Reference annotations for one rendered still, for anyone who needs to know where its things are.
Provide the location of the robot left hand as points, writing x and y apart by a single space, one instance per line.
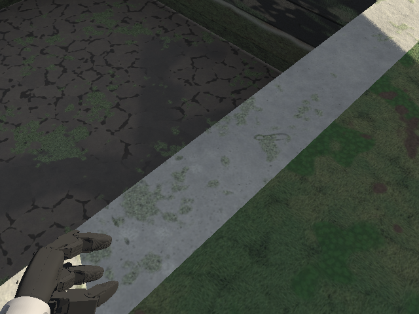
47 277

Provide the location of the left robot forearm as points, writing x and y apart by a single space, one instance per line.
25 305

